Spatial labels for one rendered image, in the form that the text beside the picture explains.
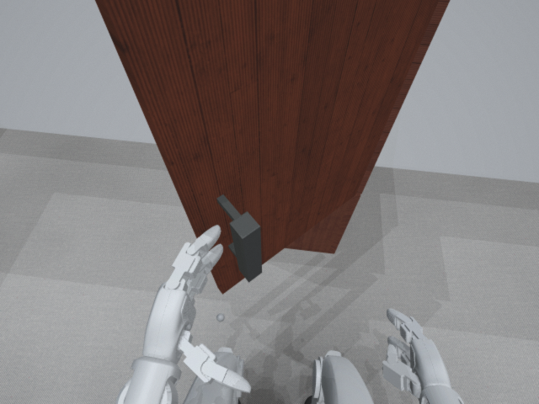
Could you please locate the left robot thigh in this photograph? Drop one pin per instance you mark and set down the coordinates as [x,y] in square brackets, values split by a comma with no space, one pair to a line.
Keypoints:
[201,393]

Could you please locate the right robot hand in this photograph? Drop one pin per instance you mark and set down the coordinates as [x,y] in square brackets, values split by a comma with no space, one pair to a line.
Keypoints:
[421,365]

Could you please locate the handle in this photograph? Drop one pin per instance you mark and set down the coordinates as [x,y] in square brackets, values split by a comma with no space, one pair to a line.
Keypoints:
[246,237]

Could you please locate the cupboard door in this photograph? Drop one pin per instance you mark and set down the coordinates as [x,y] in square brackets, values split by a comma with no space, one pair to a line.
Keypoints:
[277,104]

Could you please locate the left robot hand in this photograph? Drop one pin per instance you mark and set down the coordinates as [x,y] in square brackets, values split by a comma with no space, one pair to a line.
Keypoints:
[173,307]

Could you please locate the robot thigh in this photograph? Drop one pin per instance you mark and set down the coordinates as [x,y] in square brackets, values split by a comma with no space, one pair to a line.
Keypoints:
[335,380]
[201,393]

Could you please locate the right robot forearm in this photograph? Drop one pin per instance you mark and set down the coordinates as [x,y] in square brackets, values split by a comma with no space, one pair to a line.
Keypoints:
[439,394]

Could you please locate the right robot thigh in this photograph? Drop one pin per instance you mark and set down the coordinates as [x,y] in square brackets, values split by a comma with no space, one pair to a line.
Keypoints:
[335,380]

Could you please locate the left robot forearm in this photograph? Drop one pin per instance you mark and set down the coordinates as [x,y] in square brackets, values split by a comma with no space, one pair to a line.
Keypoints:
[153,382]

